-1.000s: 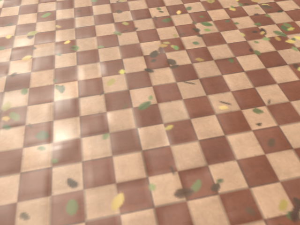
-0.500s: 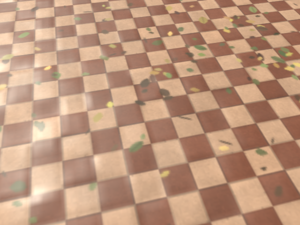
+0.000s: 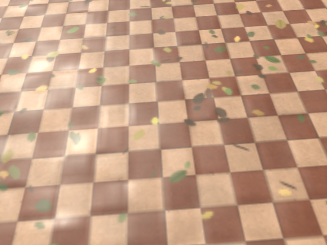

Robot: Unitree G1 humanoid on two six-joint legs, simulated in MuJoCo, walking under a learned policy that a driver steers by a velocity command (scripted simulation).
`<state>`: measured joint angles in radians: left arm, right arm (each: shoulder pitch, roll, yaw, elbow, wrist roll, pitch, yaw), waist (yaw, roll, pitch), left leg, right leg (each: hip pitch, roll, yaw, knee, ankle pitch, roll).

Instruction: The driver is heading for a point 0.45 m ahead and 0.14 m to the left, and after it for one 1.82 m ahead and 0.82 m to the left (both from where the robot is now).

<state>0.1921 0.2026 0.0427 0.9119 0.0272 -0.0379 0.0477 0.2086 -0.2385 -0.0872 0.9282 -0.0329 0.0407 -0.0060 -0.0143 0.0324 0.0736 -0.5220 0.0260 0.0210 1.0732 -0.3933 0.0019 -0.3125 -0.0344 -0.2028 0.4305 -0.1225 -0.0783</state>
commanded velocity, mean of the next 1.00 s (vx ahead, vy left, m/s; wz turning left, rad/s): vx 0.02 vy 0.00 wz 0.37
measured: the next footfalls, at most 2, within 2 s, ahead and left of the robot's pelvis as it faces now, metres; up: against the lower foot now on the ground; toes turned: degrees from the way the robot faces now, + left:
left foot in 0.22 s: +0.03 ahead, +0.12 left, +0.00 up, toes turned +12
right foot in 0.68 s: +0.09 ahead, -0.06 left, +0.00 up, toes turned +20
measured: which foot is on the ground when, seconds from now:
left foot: up 0.00-0.20, down 0.22-0.68, up 0.70-0.94, down 0.96-1.00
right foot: down 0.00-0.20, up 0.22-0.66, down 0.68-1.00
